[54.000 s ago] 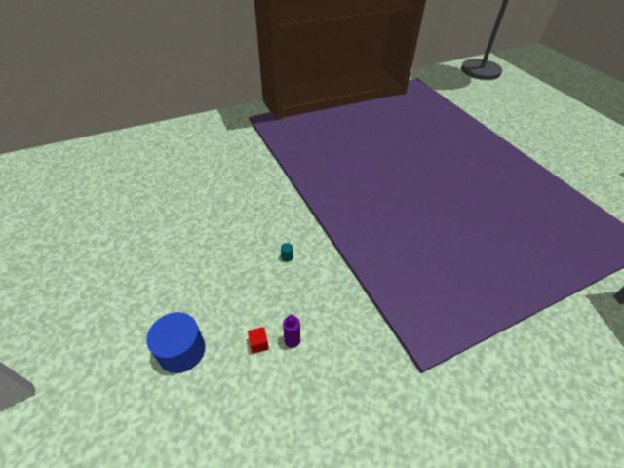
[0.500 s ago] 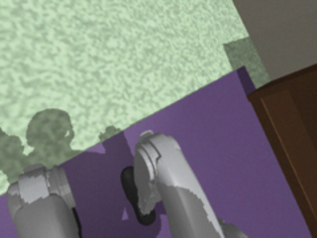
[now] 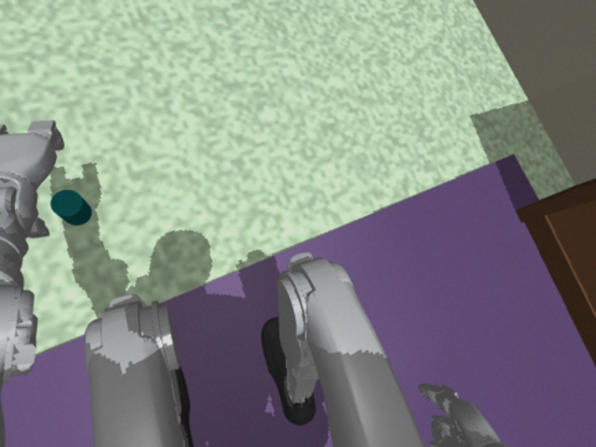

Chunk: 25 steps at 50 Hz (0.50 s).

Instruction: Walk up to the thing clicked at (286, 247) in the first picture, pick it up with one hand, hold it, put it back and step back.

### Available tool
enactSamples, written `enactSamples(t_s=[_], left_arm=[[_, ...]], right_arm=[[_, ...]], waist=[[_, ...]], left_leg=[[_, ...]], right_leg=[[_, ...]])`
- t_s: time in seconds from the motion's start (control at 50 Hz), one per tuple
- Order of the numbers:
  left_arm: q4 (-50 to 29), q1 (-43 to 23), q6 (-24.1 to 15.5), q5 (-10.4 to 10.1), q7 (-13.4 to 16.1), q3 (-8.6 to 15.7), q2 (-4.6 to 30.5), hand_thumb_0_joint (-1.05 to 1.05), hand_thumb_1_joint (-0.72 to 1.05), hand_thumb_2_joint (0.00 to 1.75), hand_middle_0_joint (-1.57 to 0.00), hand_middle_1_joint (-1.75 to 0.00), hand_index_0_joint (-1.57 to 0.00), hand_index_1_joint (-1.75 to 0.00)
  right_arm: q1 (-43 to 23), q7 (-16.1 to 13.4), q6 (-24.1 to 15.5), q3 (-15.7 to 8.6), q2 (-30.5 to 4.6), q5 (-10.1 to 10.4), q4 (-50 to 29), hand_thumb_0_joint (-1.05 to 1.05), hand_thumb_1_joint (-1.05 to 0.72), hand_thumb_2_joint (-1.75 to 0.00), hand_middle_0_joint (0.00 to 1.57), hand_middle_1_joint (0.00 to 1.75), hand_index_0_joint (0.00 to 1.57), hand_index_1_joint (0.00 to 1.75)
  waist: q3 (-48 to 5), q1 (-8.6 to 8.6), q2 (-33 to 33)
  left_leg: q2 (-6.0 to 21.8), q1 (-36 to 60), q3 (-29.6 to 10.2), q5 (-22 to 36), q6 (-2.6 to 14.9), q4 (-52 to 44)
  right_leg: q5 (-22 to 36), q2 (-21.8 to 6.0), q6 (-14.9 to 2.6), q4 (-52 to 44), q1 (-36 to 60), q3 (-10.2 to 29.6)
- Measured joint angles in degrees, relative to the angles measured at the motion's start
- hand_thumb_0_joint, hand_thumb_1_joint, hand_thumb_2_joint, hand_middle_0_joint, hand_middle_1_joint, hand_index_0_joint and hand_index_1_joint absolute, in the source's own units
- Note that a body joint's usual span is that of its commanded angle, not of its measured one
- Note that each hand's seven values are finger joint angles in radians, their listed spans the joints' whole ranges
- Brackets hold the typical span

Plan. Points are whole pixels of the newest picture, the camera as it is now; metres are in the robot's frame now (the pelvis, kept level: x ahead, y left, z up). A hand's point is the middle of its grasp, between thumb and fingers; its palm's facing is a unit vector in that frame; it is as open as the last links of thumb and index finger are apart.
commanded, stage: home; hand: left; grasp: from above
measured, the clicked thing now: (72, 208) +0.54 +0.25 -0.35
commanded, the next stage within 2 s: none
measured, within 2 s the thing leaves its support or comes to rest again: neither
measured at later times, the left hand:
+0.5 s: hand (11, 177) +0.52 +0.26 -0.15, palm faces -0.32 -0.34 -0.89, open 10.6 cm
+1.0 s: hand out of the picture +0.31 +0.22 +0.07, palm faces -0.04 -0.92 -0.40, open 7.4 cm
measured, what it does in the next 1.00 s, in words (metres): rises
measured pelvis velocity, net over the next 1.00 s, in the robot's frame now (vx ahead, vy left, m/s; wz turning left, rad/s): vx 0.02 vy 0.00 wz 0.07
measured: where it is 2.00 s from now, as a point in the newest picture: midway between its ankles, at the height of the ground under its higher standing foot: (237, 413)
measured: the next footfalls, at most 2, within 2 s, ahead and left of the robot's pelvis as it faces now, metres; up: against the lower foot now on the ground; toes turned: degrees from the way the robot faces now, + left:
none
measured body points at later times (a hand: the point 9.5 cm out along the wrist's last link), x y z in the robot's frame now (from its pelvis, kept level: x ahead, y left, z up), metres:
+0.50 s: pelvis +0.03 +0.01 +0.00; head +0.27 +0.06 +0.38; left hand +0.53 +0.28 -0.10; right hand +0.05 -0.25 -0.11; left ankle +0.09 +0.12 -0.33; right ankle +0.12 -0.11 -0.33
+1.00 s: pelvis +0.02 +0.00 +0.18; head +0.15 +0.04 +0.61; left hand +0.31 +0.27 +0.10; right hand +0.23 -0.24 +0.09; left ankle +0.09 +0.12 -0.33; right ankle +0.12 -0.11 -0.33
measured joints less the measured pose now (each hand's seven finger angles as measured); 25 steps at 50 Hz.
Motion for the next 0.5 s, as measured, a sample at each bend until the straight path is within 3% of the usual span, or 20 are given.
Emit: enactSamples(t_s=[0.18,0.28,0.38,0.44,0.5], left_arm=[[5.5,-1.7,-3.1,3.1,6.4,3.6,4.5,0.0,-0.44,0.97,-0.17,-0.92,-0.15,-0.92],[2.0,-1.2,-2.4,1.4,9.5,7.3,5.4,0.0,-0.31,0.97,-0.23,-0.82,-0.2,-0.83],[-4.1,1.3,0.8,-4.7,9.1,9.9,3.2,0.0,-0.12,0.97,-0.25,-0.72,-0.23,-0.73],[-7.0,3.8,3.5,-10.3,6.7,10.3,0.6,0.0,0.0,0.99,-0.26,-0.68,-0.24,-0.69],[-11.7,8.0,6.5,-16.5,2.4,9.9,-2.4,0.0,0.13,1.0,-0.27,-0.64,-0.24,-0.65]], right_arm=[[2.3,0.2,-2.1,2.0,1.2,-1.8,2.2,0.0,-0.9,-0.9,0.2,0.3,0.2,0.3],[3.6,1.5,-3.6,2.2,2.6,-3.0,2.3,0.0,-0.89,-0.9,0.2,0.3,0.21,0.3],[4.3,3.1,-3.6,0.6,3.9,-2.6,2.4,0.0,-0.89,-0.9,0.2,0.3,0.21,0.3],[4.2,3.9,-3.0,-0.6,4.2,-1.5,2.7,0.0,-0.89,-0.9,0.2,0.3,0.21,0.3],[3.9,4.3,-1.9,-1.9,4.0,0.0,2.6,0.0,-0.89,-0.9,0.2,0.3,0.21,0.3]], waist=[[3.7,-1.58,-1.0],[4.5,-2.08,-1.4],[2.0,-1.08,-0.1],[-0.6,0.33,1.5],[-3.1,2.21,3.1]], left_leg=[[0.0,-4.8,-0.4,-1.3,0.61,5.1],[-0.2,-6.6,-0.6,-2.2,0.75,7.0],[-0.1,-6.2,-0.8,-3.8,0.81,6.5],[0.0,-4.3,-0.6,-4.7,0.93,4.7],[0.0,-1.2,0.0,-5.2,1.12,1.7]], right_leg=[[-1.0,0.0,0.66,4.2,-4.2,-0.5],[-2.0,-0.1,0.82,5.8,-5.7,-0.8],[-3.4,0.0,0.87,5.3,-5.3,-0.9],[-4.4,0.1,0.94,3.5,-3.5,-0.6],[-5.1,0.2,1.09,0.9,-0.6,0.0]])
